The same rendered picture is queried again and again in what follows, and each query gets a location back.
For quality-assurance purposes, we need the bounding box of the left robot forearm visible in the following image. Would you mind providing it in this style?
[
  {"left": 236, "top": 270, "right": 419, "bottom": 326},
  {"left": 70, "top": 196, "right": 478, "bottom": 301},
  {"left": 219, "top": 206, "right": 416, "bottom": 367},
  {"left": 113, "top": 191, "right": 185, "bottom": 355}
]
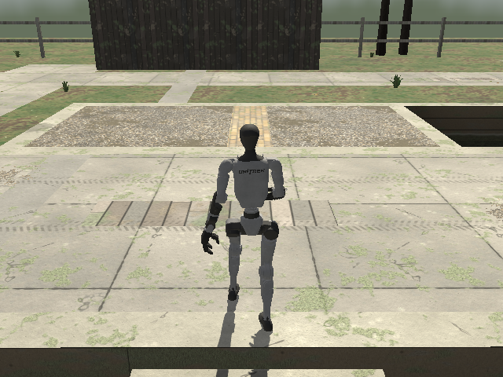
[{"left": 204, "top": 192, "right": 222, "bottom": 233}]

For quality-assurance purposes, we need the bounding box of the left robot foot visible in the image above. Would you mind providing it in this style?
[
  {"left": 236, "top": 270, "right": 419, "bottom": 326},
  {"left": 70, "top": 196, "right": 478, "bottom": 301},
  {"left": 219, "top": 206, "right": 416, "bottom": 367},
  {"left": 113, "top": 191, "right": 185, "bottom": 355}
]
[{"left": 228, "top": 284, "right": 240, "bottom": 301}]

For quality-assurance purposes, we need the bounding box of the robot left upper arm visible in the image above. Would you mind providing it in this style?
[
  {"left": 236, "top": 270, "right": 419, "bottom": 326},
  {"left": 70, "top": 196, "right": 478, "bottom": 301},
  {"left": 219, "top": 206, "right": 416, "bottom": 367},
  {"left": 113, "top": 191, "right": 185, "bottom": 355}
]
[{"left": 215, "top": 158, "right": 234, "bottom": 203}]

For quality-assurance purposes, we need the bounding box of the right robot thigh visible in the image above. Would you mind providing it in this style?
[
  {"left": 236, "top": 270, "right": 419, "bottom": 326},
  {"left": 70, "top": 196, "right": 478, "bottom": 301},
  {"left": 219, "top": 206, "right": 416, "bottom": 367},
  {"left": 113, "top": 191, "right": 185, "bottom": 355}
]
[{"left": 259, "top": 220, "right": 279, "bottom": 280}]

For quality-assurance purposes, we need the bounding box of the robot right upper arm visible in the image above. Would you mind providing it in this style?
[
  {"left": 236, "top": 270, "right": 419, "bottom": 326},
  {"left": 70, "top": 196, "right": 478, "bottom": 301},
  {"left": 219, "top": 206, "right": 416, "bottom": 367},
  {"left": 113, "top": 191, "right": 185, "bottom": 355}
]
[{"left": 266, "top": 156, "right": 285, "bottom": 197}]

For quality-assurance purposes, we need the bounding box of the left robot hand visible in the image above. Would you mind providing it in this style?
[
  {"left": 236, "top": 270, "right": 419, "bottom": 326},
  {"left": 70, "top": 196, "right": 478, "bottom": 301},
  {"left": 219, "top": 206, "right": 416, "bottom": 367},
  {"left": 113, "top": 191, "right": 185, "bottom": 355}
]
[{"left": 201, "top": 231, "right": 219, "bottom": 254}]

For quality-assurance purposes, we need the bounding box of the right robot hand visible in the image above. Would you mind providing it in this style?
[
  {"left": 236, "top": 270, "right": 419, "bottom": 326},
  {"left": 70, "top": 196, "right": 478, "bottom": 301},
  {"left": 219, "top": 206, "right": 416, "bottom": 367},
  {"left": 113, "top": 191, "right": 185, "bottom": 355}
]
[{"left": 265, "top": 186, "right": 276, "bottom": 200}]

